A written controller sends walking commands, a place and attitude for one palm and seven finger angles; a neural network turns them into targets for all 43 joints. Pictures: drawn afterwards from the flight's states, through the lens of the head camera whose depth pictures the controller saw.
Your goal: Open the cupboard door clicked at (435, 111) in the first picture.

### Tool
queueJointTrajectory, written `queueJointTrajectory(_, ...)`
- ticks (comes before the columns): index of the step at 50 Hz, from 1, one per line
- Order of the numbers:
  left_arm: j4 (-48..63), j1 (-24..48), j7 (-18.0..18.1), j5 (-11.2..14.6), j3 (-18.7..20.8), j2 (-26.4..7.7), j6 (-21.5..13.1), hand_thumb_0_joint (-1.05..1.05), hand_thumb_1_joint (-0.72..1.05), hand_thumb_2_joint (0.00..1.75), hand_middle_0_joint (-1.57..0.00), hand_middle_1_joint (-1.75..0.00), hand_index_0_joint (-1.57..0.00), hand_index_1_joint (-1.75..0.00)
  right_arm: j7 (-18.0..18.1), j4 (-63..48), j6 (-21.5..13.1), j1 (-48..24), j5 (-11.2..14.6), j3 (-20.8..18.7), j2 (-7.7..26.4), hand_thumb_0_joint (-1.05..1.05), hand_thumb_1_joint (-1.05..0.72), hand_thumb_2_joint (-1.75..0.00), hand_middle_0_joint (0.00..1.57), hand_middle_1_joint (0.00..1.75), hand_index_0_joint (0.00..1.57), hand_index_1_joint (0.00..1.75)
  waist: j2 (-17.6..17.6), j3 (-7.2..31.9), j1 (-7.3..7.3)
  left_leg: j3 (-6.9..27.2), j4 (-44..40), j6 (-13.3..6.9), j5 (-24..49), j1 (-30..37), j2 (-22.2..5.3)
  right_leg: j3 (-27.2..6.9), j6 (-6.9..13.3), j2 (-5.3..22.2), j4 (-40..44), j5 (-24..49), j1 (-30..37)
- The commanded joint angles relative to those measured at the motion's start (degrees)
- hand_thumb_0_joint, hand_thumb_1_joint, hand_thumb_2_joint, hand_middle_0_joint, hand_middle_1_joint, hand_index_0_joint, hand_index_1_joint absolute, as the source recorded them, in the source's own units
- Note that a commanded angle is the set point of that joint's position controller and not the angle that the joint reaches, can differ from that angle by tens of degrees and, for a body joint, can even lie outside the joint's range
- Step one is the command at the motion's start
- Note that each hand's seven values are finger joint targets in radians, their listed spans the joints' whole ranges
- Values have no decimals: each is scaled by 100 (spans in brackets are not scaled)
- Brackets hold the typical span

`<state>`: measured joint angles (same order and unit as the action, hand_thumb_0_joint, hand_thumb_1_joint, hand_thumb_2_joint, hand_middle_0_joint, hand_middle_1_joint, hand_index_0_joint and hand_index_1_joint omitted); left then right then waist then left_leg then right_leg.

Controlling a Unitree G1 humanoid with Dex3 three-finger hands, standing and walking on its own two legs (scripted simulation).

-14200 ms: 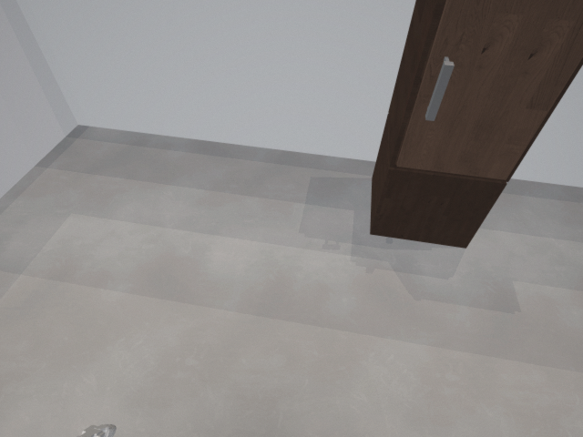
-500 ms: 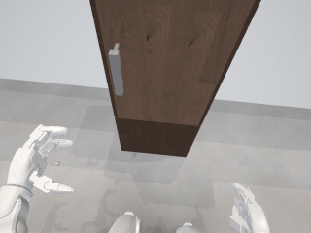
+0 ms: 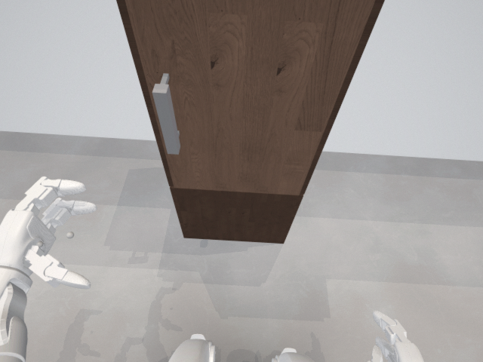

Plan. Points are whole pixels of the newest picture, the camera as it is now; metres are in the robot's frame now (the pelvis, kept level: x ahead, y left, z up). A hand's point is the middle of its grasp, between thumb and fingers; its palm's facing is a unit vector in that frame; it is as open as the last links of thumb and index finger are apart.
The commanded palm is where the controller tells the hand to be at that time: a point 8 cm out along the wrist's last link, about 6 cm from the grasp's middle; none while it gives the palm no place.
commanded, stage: raise the hand with hooked fingers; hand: left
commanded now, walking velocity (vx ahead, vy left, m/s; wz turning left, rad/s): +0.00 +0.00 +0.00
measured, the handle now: (169, 115) +0.57 +0.18 +0.03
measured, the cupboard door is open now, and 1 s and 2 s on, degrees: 0 0 0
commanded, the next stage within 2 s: move the hooked fingers beside the handle in 0.34 s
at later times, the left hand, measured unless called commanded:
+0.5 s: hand (82, 238) +0.28 +0.26 +0.05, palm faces +0.02 -1.00 -0.04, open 14.0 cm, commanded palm +0.27 +0.31 +0.06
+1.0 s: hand (108, 193) +0.37 +0.25 +0.05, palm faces +0.00 -1.00 -0.02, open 14.0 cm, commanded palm +0.35 +0.29 +0.05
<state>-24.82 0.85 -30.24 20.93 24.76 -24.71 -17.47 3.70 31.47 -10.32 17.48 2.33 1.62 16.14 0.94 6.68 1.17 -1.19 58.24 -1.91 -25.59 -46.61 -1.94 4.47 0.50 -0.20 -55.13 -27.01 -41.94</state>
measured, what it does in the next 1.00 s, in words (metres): stands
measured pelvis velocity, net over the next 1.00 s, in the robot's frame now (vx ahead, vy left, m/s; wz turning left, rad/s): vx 0.00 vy -0.01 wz -0.01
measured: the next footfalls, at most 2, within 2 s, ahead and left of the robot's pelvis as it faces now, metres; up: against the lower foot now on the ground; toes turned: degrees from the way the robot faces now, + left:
none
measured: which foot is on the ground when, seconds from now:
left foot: down 0.00-1.00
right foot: down 0.00-1.00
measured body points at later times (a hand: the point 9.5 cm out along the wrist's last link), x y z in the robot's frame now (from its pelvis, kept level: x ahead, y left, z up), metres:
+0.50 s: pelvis +0.00 -0.02 +0.00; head +0.06 -0.01 +0.44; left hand +0.28 +0.31 +0.06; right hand +0.16 -0.26 -0.08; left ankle +0.03 +0.09 -0.68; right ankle +0.00 -0.12 -0.68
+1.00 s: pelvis +0.00 -0.01 -0.01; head +0.08 +0.00 +0.44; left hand +0.36 +0.30 +0.05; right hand +0.10 -0.28 -0.10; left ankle +0.03 +0.09 -0.68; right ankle +0.00 -0.12 -0.68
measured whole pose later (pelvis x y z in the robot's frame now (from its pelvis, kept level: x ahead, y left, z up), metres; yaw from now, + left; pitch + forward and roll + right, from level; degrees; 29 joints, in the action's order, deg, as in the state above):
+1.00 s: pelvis +0.00 -0.01 -0.01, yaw -1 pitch +16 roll -2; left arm -41.5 19.1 -27.2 15.9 24.7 -25.9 -19.5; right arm 3.6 33.4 -6.2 18.5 2.3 1.7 15.7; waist 0.6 6.8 3.2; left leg -1.5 59.8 -1.1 -25.9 -50.2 -2.7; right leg 3.9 1.4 -0.9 -57.7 -27.6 -46.3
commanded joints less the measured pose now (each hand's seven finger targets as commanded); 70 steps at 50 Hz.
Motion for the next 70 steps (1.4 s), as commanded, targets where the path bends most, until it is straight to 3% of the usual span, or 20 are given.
queueJointTrajectory(1,1026,801,11,161,516,-1317,-410,0,-50,30,-30,-120,-30,-120,33,-806,-249,-93,-2,-379,892,0,-90,-90,20,30,20,30,399,1410,-76,341,-856,64,1484,1276,138,-142,124,-213,658,1224,373)
queueJointTrajectory(5,1310,915,109,153,637,-1487,-606,0,-50,30,-30,-120,-30,-120,37,-795,-258,-90,-26,-387,866,0,-90,-90,20,30,20,30,509,1629,-85,306,-780,43,1596,1341,140,-215,124,-208,625,1345,512)
queueJointTrajectory(7,1220,859,104,150,592,-1410,-628,0,-50,30,-30,-120,-30,-120,36,-769,-244,-117,-13,-366,829,0,-90,-90,20,30,20,30,607,1536,-71,284,-814,52,1494,1325,142,-234,106,-192,666,1288,498)
queueJointTrajectory(10,1118,890,94,149,558,-1386,-603,0,-50,30,-30,-120,-30,-120,66,-762,-229,-100,-11,-366,844,0,-90,-90,20,30,20,30,389,1449,-23,281,-774,22,1424,1205,134,-254,93,-203,678,1282,482)
queueJointTrajectory(13,1098,921,51,156,526,-1344,-572,0,-50,30,-30,-120,-30,-120,69,-765,-226,-152,5,-354,820,0,-90,-90,20,30,20,30,497,1492,-35,257,-787,22,1326,1220,152,-295,71,-172,726,1230,519)
queueJointTrajectory(15,1057,906,35,189,547,-1360,-561,0,-50,30,-30,-120,-30,-120,83,-771,-230,-147,-1,-354,829,0,-90,-90,20,30,20,30,281,1486,-29,241,-717,-2,1408,1108,155,-346,71,-187,721,1359,635)
queueJointTrajectory(22,914,967,-21,180,497,-1299,-563,0,-50,30,-30,-120,-30,-120,75,-731,-222,-162,12,-339,809,0,-90,-90,20,30,20,30,274,1449,-12,217,-659,1,1430,1039,159,-384,47,-157,706,1464,619)
queueJointTrajectory(26,603,1931,-28,96,463,-1454,-591,0,-50,30,-30,-120,-30,-120,132,-590,-196,-146,2,-310,840,0,-90,-90,20,30,20,30,282,1305,145,212,-535,-4,1105,823,139,-495,41,-138,719,1087,391)
queueJointTrajectory(31,490,2252,-93,-3,409,-1531,-646,0,-50,30,-30,-120,-30,-120,144,-554,-196,-77,4,-321,829,0,-90,-90,20,30,20,30,625,1771,57,245,-549,2,1418,1148,123,-433,96,-151,578,1375,438)
queueJointTrajectory(34,80,2585,-32,-69,388,-1572,-547,0,-50,30,-30,-120,-30,-120,148,-496,-136,-50,13,-319,851,0,-90,-90,20,30,20,30,490,1588,126,247,-563,7,1229,976,116,-420,68,-137,615,1199,318)
queueJointTrajectory(35,-72,2716,-31,-58,405,-1598,-522,0,-50,30,-30,-120,-30,-120,152,-478,-109,-13,6,-315,875,0,-90,-90,20,30,20,30,286,1592,138,257,-511,-4,1210,871,115,-438,76,-161,585,1176,347)
queueJointTrajectory(41,-111,2805,139,-199,468,-1686,-547,0,-50,30,-30,-120,-30,-120,75,-531,27,107,-11,-349,854,0,-90,-90,20,30,20,30,525,2014,30,255,-598,15,1600,1190,105,-370,92,-168,512,1541,452)
queueJointTrajectory(45,-519,3092,275,-258,475,-1695,-538,0,-50,30,-30,-120,-30,-120,53,-480,151,212,-9,-358,894,0,-90,-90,20,30,20,30,222,1746,127,267,-602,11,1490,960,88,-320,82,-193,496,1464,339)
queueJointTrajectory(49,-571,3502,354,-397,316,-1601,-636,0,-50,30,-30,-120,-30,-120,35,-425,246,299,-23,-386,881,0,-90,-90,20,30,20,30,456,1937,183,250,-607,17,1471,1119,82,-336,71,-176,496,1408,217)
queueJointTrajectory(55,-1172,4160,415,-508,568,-2017,-764,0,-50,30,-30,-120,-30,-120,44,-264,410,450,-53,-378,941,0,-90,-90,20,30,20,30,321,1950,231,278,-476,7,1509,939,62,-356,95,-205,397,1441,161)
queueJointTrajectory(58,-1289,4457,377,-609,371,-1902,-818,0,-50,30,-30,-120,-30,-120,18,-220,474,486,-56,-379,920,0,-90,-90,20,30,20,30,669,2080,288,285,-456,32,1590,1158,50,-340,94,-194,380,1449,-39)
queueJointTrajectory(60,-1482,4652,371,-604,397,-1938,-846,0,-50,30,-30,-120,-30,-120,25,-168,526,560,-66,-389,943,0,-90,-90,20,30,20,30,505,2118,333,318,-389,13,1702,1174,30,-326,104,-227,335,1512,-123)
queueJointTrajectory(64,-1672,4910,406,-704,425,-2058,-850,0,-50,30,-30,-120,-30,-120,-4,-124,635,635,-79,-406,968,0,-90,-90,20,30,20,30,661,2262,331,363,-369,45,1920,1318,5,-282,97,-212,286,1599,-237)
queueJointTrajectory(65,-1725,4992,400,-706,287,-1925,-852,0,-50,30,-30,-120,-30,-120,-15,-131,658,671,-83,-395,962,0,-90,-90,20,30,20,30,644,2312,366,388,-323,37,2021,1358,5,-273,115,-239,231,1628,-309)
queueJointTrajectory(70,-2173,5377,495,-807,504,-2243,-882,0,-50,30,-30,-120,-30,-120,-24,-80,804,764,-105,-386,993,0,-90,-90,20,30,20,30,480,2270,412,347,-229,5,1871,1078,10,-311,93,-250,204,1623,-298)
